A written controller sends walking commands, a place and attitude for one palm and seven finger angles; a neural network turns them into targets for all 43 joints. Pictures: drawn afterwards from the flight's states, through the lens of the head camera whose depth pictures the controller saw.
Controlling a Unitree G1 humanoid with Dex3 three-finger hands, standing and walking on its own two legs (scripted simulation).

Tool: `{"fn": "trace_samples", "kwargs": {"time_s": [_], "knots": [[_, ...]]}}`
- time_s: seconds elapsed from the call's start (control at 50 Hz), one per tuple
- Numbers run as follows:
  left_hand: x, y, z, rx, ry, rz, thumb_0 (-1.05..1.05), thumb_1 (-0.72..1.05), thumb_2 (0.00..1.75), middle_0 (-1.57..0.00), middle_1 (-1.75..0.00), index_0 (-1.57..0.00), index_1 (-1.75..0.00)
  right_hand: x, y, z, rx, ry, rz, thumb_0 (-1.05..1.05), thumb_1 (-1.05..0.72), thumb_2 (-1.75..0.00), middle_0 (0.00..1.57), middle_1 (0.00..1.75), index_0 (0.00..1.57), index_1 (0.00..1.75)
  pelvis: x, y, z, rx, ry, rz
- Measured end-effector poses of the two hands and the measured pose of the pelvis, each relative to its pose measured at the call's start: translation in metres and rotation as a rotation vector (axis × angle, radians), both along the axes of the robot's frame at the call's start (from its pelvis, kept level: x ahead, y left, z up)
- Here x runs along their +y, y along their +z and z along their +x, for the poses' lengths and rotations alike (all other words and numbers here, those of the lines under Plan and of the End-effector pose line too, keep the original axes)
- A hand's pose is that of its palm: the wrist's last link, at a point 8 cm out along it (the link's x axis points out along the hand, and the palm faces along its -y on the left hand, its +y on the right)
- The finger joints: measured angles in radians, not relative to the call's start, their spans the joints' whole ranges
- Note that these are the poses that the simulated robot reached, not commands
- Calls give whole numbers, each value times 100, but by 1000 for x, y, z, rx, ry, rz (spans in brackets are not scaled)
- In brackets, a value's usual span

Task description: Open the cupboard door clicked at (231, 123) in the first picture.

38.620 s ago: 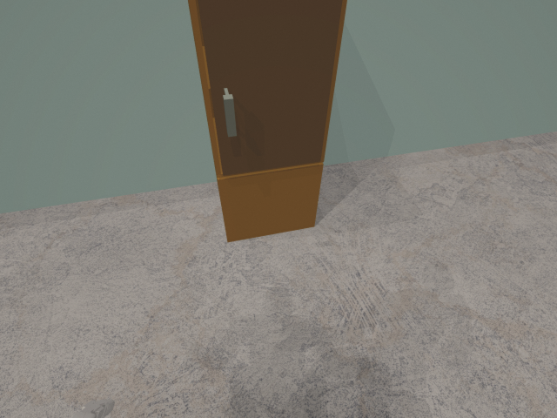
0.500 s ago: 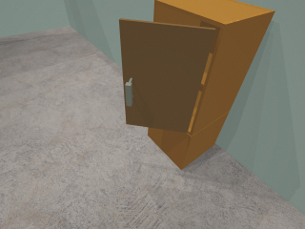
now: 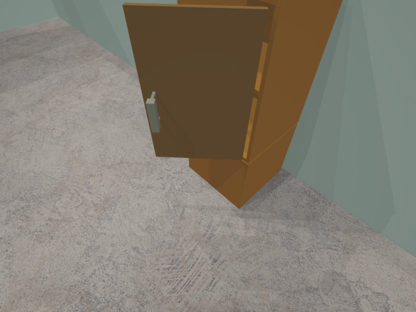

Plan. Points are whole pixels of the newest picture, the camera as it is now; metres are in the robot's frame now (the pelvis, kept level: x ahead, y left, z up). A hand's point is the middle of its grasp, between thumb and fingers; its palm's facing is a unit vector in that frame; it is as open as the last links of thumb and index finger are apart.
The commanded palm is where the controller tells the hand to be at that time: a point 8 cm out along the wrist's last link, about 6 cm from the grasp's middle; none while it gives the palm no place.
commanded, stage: come to a stop and stand still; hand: left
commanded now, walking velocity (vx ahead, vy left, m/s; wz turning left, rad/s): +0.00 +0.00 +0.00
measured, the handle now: (154, 111) +0.74 +0.20 -0.07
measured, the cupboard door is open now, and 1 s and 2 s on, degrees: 43 43 43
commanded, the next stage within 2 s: look again from close up in 0.36 s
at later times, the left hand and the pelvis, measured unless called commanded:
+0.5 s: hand out of the picture +0.00 +0.16 -0.17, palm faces +0.05 -0.99 -0.16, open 7.4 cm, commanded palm none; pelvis +0.01 +0.00 +0.01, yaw +1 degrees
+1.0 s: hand out of the picture -0.01 +0.18 -0.17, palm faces +0.03 -0.98 -0.19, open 7.4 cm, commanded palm none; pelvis -0.01 +0.01 +0.01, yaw +0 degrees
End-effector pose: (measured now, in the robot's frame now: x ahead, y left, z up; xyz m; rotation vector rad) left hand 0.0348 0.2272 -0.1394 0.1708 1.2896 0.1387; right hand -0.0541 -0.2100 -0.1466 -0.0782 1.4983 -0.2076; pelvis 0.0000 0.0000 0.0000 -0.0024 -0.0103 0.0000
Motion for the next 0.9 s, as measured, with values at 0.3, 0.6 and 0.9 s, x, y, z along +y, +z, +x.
{"fn": "trace_samples", "kwargs": {"time_s": [0.3,0.6,0.9], "knots": [[-14,-5,-22,87,58,-23,1,94,90,-20,-30,-20,-29,-9,6,59,-69,65,-17,0,-91,-90,19,30,20,30,-7,4,17,7,16,-11],[-17,-6,-49,123,63,-52,1,91,90,-19,-30,-20,-29,-8,9,67,-115,87,-38,0,-92,-90,20,30,20,30,3,6,9,-11,9,-6],[1,-2,-53,114,48,-23,0,91,90,-19,-30,-20,-29,13,5,22,-46,55,7,0,-91,-90,20,30,20,30,11,6,-4,-11,1,0]]}}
